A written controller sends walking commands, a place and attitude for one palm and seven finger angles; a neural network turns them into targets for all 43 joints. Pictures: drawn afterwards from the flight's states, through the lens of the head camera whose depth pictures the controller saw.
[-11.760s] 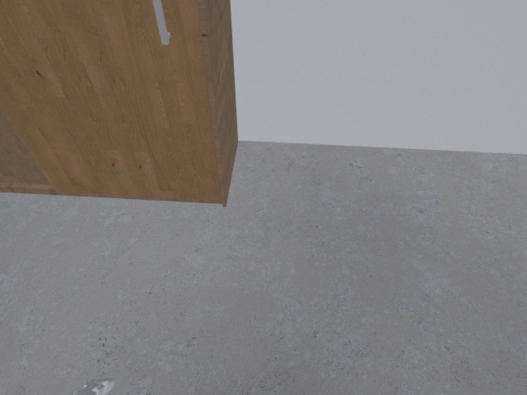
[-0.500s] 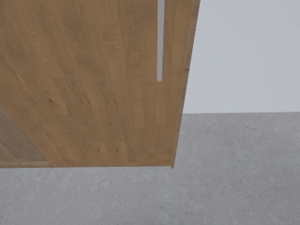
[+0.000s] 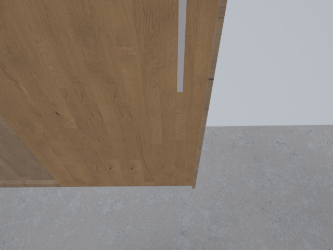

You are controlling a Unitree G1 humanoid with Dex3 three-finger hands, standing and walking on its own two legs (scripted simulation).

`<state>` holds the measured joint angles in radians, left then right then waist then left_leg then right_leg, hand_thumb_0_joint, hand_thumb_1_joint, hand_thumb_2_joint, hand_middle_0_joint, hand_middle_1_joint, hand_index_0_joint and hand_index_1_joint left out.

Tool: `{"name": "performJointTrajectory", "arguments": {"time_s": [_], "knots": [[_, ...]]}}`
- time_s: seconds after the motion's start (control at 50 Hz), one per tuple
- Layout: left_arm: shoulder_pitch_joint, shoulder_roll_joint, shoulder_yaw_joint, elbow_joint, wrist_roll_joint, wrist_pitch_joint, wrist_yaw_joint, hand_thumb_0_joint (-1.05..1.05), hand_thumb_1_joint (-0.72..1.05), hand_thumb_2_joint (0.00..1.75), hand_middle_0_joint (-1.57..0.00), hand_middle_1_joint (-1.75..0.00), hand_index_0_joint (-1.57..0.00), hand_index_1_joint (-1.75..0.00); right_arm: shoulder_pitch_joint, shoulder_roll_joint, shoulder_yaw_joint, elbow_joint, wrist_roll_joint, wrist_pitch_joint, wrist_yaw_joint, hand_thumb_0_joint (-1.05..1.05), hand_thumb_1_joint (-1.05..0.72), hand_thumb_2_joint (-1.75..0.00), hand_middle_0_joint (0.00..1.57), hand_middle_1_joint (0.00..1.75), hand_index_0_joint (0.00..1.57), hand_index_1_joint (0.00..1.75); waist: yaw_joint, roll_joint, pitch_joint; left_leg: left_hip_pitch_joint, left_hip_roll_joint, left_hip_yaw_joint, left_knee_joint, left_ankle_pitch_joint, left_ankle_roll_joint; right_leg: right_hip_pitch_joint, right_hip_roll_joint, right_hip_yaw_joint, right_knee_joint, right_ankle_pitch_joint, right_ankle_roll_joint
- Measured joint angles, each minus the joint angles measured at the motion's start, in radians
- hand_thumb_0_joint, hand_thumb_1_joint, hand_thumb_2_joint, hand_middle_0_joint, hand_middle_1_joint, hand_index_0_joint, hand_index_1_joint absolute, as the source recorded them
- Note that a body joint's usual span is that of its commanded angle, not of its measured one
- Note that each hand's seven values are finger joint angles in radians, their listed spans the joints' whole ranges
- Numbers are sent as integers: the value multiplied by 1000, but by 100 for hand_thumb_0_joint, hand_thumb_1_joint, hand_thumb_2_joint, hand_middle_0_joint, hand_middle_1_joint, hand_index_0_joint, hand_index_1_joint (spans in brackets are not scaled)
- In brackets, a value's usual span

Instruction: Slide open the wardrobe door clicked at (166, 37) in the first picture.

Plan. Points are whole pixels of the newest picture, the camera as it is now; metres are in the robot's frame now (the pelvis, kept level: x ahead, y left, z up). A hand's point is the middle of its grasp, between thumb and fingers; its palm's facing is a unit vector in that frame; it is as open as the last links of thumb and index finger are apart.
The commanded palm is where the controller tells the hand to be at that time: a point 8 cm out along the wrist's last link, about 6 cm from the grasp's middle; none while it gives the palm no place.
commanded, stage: look again from close up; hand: right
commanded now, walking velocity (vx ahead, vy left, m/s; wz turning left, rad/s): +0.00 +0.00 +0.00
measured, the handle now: (180, 44) +0.62 -0.01 +0.21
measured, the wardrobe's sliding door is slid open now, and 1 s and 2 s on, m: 0.00 0.00 0.00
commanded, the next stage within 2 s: none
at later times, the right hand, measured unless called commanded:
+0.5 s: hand out of the picture +0.03 -0.18 -0.17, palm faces +0.00 +0.98 -0.21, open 7.4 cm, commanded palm none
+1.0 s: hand out of the picture +0.05 -0.18 -0.17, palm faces -0.01 +0.98 -0.22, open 7.4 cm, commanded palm none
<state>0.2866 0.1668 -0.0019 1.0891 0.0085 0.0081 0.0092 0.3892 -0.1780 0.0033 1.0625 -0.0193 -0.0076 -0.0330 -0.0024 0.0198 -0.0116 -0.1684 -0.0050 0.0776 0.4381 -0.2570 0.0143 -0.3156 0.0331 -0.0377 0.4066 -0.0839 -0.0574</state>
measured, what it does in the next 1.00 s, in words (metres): stands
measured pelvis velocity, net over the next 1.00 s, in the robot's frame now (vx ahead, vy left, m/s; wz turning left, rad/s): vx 0.05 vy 0.01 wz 0.02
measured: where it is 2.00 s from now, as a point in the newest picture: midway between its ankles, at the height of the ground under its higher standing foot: outside the picture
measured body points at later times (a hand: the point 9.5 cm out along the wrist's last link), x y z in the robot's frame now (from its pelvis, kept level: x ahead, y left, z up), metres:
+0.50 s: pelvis +0.03 +0.01 +0.00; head +0.04 -0.01 +0.45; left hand +0.06 +0.24 -0.15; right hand +0.03 -0.23 -0.16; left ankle -0.01 +0.11 -0.74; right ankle +0.09 -0.07 -0.74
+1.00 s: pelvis +0.05 +0.01 +0.00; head +0.06 +0.00 +0.45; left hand +0.08 +0.25 -0.15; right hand +0.06 -0.23 -0.15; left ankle -0.01 +0.11 -0.74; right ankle +0.09 -0.07 -0.74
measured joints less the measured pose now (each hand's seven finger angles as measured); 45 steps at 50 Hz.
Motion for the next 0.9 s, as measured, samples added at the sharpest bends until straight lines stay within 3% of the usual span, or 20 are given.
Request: {"name": "performJointTrajectory", "arguments": {"time_s": [0.9], "knots": [[-76, 35, -19, 20, -4, -23, 7, 1, 91, 90, -20, -30, -20, -30, -96, -29, 8, 14, 8, -7, 3, 0, -90, -90, 20, 30, 20, 30, -3, 1, 32, 102, 3, -21, -68, -34, 1, 86, 5, -15, -21, -61, 4]]}}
